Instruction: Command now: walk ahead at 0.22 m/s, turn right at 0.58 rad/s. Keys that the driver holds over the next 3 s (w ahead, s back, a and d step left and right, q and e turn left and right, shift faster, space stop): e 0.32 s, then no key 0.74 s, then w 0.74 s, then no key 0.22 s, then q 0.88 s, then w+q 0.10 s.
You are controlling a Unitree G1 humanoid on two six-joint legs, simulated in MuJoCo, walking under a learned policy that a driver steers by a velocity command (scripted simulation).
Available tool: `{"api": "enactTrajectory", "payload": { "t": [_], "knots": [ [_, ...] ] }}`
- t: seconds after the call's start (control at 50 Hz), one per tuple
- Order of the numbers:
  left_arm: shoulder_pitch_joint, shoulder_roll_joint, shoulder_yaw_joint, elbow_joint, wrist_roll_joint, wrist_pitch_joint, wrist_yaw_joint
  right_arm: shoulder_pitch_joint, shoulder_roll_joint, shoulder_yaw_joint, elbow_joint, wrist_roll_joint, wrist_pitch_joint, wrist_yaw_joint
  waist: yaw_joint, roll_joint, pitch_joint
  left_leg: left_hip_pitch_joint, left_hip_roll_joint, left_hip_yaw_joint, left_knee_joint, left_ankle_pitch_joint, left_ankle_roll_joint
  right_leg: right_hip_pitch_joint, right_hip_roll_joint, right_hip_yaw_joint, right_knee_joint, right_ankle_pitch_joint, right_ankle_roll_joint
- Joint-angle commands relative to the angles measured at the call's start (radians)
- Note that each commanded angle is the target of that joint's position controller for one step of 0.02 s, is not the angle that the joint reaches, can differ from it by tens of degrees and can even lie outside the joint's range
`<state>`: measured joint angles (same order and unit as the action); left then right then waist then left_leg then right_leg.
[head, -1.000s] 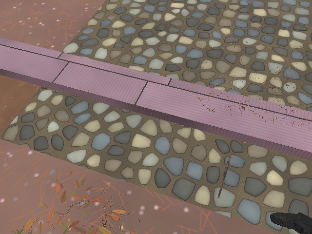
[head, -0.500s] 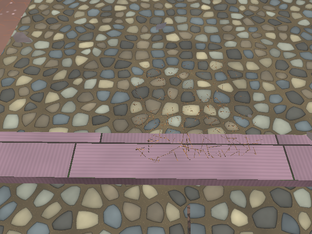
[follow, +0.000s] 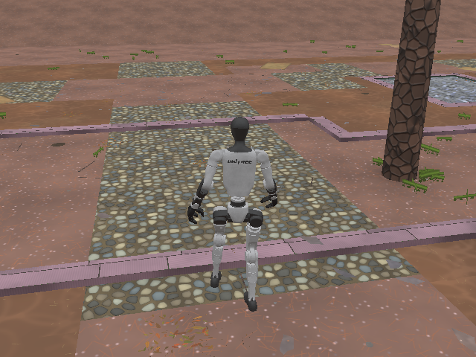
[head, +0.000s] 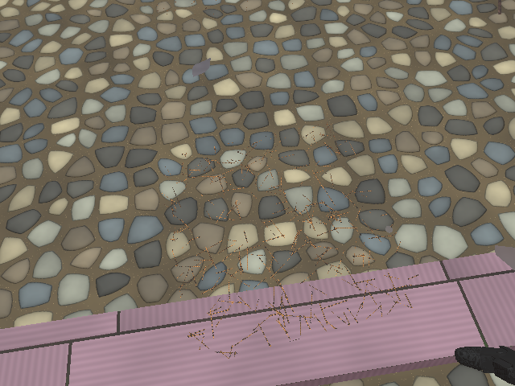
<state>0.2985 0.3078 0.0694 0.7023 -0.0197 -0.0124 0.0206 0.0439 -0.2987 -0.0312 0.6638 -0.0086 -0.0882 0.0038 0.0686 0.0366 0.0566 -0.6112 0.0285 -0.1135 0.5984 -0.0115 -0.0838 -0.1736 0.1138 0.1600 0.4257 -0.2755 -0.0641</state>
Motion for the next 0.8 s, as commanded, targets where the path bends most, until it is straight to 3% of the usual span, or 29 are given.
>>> {"api": "enactTrajectory", "payload": {
  "t": [0.02, 0.06, 0.08, 0.1, 0.12, 0.14, 0.16, 0.18, 0.22, 0.26, 0.34, 0.44, 0.48, 0.5, 0.52, 0.54, 0.56, 0.58, 0.6, 0.62, 0.66, 0.7, 0.76, 0.8],
  "knots": [
    [-0.021, 0.144, 0.043, -0.060, -0.004, 0.005, 0.016, 0.026, -0.116, -0.040, -0.051, 0.005, -0.009, 0.003, -0.051, -0.162, -0.132, 0.223, -0.063, 0.020, -0.082, 0.014, 0.021, -0.023, -0.197, 0.196, 0.042, 0.410, -0.084],
    [-0.072, 0.112, 0.035, -0.083, -0.001, 0.005, 0.019, 0.115, -0.133, -0.054, -0.030, -0.011, -0.021, 0.000, -0.110, -0.155, -0.157, 0.354, -0.031, 0.032, -0.191, 0.129, 0.067, -0.030, -0.143, 0.202, 0.191, 0.364, -0.030],
    [-0.051, 0.048, 0.014, -0.104, 0.014, 0.001, 0.017, 0.190, -0.183, -0.063, -0.031, -0.031, -0.024, -0.009, -0.125, -0.035, -0.269, 0.577, 0.138, -0.099, -0.162, 0.413, 0.132, -0.128, -0.067, 0.133, 0.431, 0.132, 0.020],
    [0.168, -0.014, -0.004, -0.086, 0.020, -0.004, 0.011, 0.196, -0.202, -0.058, -0.043, -0.058, -0.009, -0.012, -0.024, 0.223, -0.379, 0.826, 0.409, -0.410, -0.121, 0.774, 0.312, -0.357, 0.060, 0.074, 0.707, -0.516, 0.077],
    [0.239, 0.109, 0.014, -0.065, -0.001, 0.002, 0.005, 0.187, -0.190, -0.068, -0.037, -0.022, 0.010, -0.006, -0.016, 0.226, -0.432, 0.801, 0.474, -0.567, -0.160, 0.460, 0.380, -0.425, -0.024, 0.053, 0.854, -0.437, 0.105],
    [0.130, 0.178, 0.037, -0.058, -0.011, 0.022, 0.012, 0.135, -0.119, -0.052, -0.067, -0.012, 0.023, -0.012, -0.056, 0.114, -0.318, 0.709, 0.386, -0.429, -0.195, 0.234, 0.342, -0.464, -0.069, 0.020, 0.907, -0.345, 0.133],
    [0.044, 0.188, 0.044, -0.073, -0.009, 0.044, 0.020, 0.095, -0.081, -0.037, -0.070, -0.013, 0.039, -0.018, -0.068, 0.058, -0.240, 0.606, 0.320, -0.307, -0.222, 0.078, 0.300, -0.478, -0.096, -0.019, 0.890, -0.273, 0.146],
    [0.001, 0.180, 0.047, -0.085, -0.005, 0.064, 0.028, 0.058, -0.070, -0.030, -0.073, -0.014, 0.050, -0.022, -0.065, 0.056, -0.172, 0.502, 0.273, -0.231, -0.254, 0.003, 0.287, -0.462, -0.117, -0.035, 0.878, -0.239, 0.157],
    [0.001, 0.122, 0.036, -0.101, -0.002, 0.078, 0.027, 0.035, -0.098, -0.038, -0.059, -0.023, 0.061, -0.033, -0.049, 0.109, -0.108, 0.358, 0.205, -0.091, -0.314, -0.024, 0.281, -0.378, -0.126, -0.088, 0.804, -0.174, 0.161],
    [-0.007, 0.085, 0.026, -0.112, 0.003, 0.073, 0.027, 0.054, -0.099, -0.043, -0.043, -0.022, 0.062, -0.041, -0.059, 0.116, -0.125, 0.387, 0.213, -0.034, -0.323, 0.060, 0.306, -0.364, -0.131, -0.113, 0.721, -0.157, 0.163],
    [-0.063, 0.066, 0.015, -0.139, 0.013, 0.067, 0.012, 0.054, -0.124, -0.056, -0.025, -0.011, 0.072, -0.045, -0.077, 0.094, -0.180, 0.437, 0.265, 0.012, -0.318, 0.118, 0.337, -0.303, -0.172, -0.122, 0.560, -0.109, 0.151],
    [-0.075, 0.067, 0.011, -0.144, 0.018, 0.071, -0.006, 0.055, -0.152, -0.062, 0.006, 0.012, 0.084, -0.023, -0.077, 0.110, -0.161, 0.420, 0.271, 0.036, -0.293, 0.046, 0.323, -0.165, -0.143, -0.168, 0.320, -0.093, 0.103],
    [-0.023, 0.060, 0.012, -0.117, 0.021, 0.067, -0.013, 0.045, -0.145, -0.057, 0.025, 0.029, 0.090, -0.021, -0.041, 0.098, -0.157, 0.393, 0.248, 0.060, -0.227, 0.012, 0.275, -0.044, -0.114, -0.202, 0.096, 0.037, 0.061],
    [-0.015, 0.080, 0.016, -0.111, 0.025, 0.066, -0.013, 0.096, -0.117, -0.048, 0.052, 0.033, 0.090, -0.018, -0.042, 0.071, -0.143, 0.342, 0.215, 0.088, -0.182, -0.059, 0.213, 0.038, -0.114, -0.178, -0.015, 0.118, 0.033],
    [-0.016, 0.147, 0.028, -0.122, 0.029, 0.066, -0.004, 0.141, -0.055, -0.029, 0.058, 0.006, 0.086, -0.009, -0.078, -0.119, -0.160, 0.234, 0.125, 0.184, -0.005, -0.244, 0.112, 0.142, -0.277, 0.038, -0.089, 0.304, -0.021],
    [-0.087, 0.193, 0.028, -0.151, 0.044, 0.065, 0.001, 0.129, -0.033, -0.020, 0.028, -0.017, 0.082, -0.010, -0.096, -0.330, -0.128, 0.117, 0.006, 0.227, 0.105, -0.542, 0.028, 0.052, -0.467, 0.235, -0.119, 0.355, -0.185],
    [-0.094, 0.146, 0.018, -0.155, 0.065, 0.047, -0.003, 0.053, -0.115, -0.044, 0.029, -0.010, 0.088, -0.021, -0.028, -0.240, -0.117, 0.149, 0.026, 0.133, 0.293, -0.586, 0.011, -0.039, -0.460, 0.219, -0.134, 0.309, -0.238],
    [-0.127, 0.119, 0.007, -0.138, 0.068, 0.029, -0.005, 0.066, -0.124, -0.055, 0.040, 0.008, 0.095, -0.021, -0.056, -0.223, -0.102, 0.141, 0.026, 0.107, 0.368, -0.556, 0.013, -0.058, -0.418, 0.153, -0.129, 0.310, -0.217],
    [-0.163, 0.116, 0.007, -0.129, 0.055, 0.016, -0.007, 0.099, -0.113, -0.059, 0.066, 0.010, 0.102, -0.026, -0.075, -0.197, -0.096, 0.133, 0.030, 0.097, 0.386, -0.515, 0.010, -0.047, -0.368, 0.096, -0.115, 0.307, -0.176],
    [-0.187, 0.098, 0.001, -0.122, 0.042, 0.005, -0.007, 0.113, -0.117, -0.063, 0.081, 0.002, 0.108, -0.031, -0.080, -0.193, -0.090, 0.126, 0.034, 0.088, 0.393, -0.472, 0.001, -0.032, -0.352, 0.069, -0.098, 0.375, -0.155],
    [-0.199, 0.069, -0.011, -0.104, 0.039, 0.001, -0.003, 0.134, -0.087, -0.055, 0.094, 0.003, 0.106, -0.029, -0.097, -0.169, -0.113, 0.178, 0.032, 0.087, 0.361, -0.425, -0.015, -0.015, -0.323, 0.019, -0.065, 0.541, -0.151],
    [-0.195, 0.057, -0.012, -0.088, 0.037, 0.007, -0.003, 0.111, -0.051, -0.038, 0.095, 0.012, 0.101, -0.025, -0.080, -0.169, -0.132, 0.223, 0.033, 0.100, 0.217, -0.409, -0.017, 0.033, -0.303, 0.001, -0.036, 0.568, -0.145],
    [-0.173, 0.068, -0.009, -0.056, 0.034, 0.018, -0.002, 0.096, -0.056, -0.030, 0.098, 0.018, 0.100, -0.022, -0.056, -0.172, -0.147, 0.292, 0.024, 0.109, 0.039, -0.387, -0.011, 0.074, -0.327, 0.056, -0.022, 0.557, -0.166],
    [-0.183, 0.057, -0.014, -0.032, 0.021, 0.020, -0.003, 0.144, -0.054, -0.025, 0.126, 0.010, 0.096, -0.018, -0.093, -0.145, -0.134, 0.416, 0.018, 0.115, -0.211, -0.148, 0.015, 0.035, -0.297, 0.049, -0.016, 0.453, -0.123]
  ]
}}
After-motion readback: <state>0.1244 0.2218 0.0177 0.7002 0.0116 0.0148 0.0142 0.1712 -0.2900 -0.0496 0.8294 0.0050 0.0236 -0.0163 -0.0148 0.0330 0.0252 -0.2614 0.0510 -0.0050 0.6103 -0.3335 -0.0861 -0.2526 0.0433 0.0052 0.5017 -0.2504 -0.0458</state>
